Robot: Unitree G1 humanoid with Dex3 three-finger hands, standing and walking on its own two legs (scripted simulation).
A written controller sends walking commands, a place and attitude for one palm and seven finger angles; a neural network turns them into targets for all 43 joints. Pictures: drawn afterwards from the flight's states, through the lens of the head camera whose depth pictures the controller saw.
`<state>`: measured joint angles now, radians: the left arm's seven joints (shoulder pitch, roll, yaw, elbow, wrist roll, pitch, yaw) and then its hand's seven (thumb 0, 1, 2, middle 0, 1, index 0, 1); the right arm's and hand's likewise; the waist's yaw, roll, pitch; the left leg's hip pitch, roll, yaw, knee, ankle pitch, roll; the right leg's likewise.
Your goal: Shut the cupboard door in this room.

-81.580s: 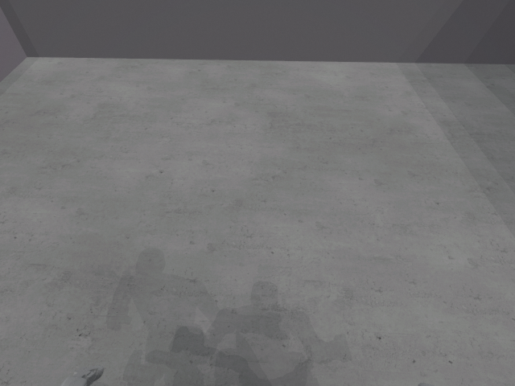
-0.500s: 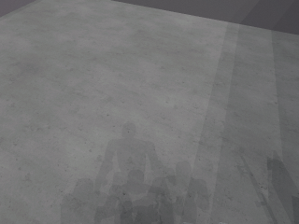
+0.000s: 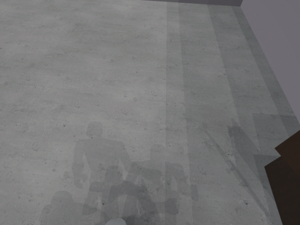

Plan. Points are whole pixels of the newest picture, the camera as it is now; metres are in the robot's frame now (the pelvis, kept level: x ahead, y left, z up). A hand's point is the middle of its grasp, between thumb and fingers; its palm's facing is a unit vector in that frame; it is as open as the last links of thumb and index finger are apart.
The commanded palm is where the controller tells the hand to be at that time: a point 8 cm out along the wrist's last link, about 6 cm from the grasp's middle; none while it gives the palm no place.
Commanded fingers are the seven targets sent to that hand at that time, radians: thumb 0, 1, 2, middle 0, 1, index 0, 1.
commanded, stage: turn to face it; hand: left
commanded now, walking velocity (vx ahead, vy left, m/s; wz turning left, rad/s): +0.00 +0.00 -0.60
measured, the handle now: out of the picture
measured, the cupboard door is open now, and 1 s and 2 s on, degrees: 26 26 26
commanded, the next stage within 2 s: take the last steps up to it in 1.78 s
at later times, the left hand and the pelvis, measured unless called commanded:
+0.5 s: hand (103, 207) +0.18 +0.15 -0.15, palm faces -0.31 -0.90 -0.29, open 7.4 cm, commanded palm none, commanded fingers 0.00 0.90 0.90 -0.20 -0.30 -0.20 -0.30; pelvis +0.00 -0.01 -0.01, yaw -19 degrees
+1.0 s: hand (109, 194) +0.22 +0.15 -0.17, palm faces -0.52 -0.83 -0.22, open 7.4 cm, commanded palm none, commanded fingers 0.00 0.90 0.90 -0.20 -0.30 -0.20 -0.30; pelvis +0.04 +0.01 +0.00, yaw -36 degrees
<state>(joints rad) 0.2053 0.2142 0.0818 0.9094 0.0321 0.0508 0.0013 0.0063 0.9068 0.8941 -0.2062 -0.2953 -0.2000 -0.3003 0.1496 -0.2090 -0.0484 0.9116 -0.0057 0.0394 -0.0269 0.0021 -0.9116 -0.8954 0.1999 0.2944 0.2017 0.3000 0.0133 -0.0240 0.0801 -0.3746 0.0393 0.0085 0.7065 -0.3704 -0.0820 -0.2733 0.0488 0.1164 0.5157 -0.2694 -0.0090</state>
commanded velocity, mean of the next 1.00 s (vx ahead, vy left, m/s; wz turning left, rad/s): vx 0.00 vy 0.00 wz -0.60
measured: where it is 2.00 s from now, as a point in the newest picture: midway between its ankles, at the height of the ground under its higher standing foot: outside the picture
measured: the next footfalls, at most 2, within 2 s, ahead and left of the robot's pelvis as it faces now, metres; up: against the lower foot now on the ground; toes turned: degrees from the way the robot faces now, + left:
left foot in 0.04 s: +0.06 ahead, +0.14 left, +0.00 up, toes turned +0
right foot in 0.44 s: +0.01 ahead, -0.12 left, +0.00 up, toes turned -21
